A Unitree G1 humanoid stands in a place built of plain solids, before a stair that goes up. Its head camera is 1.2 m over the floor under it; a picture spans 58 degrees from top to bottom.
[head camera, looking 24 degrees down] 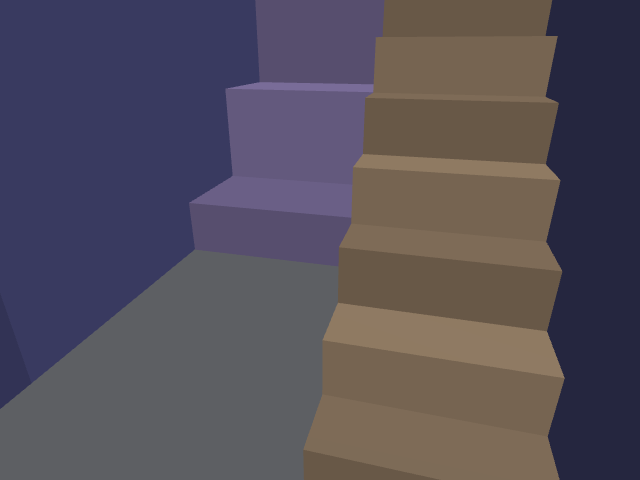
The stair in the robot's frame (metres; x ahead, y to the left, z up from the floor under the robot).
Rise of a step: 0.21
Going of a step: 0.21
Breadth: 0.65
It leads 14 degrees to the right of straight ahead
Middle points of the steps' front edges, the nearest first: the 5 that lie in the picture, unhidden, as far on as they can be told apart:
0.96 -0.32 0.41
1.17 -0.38 0.62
1.38 -0.43 0.82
1.58 -0.48 1.03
1.79 -0.53 1.24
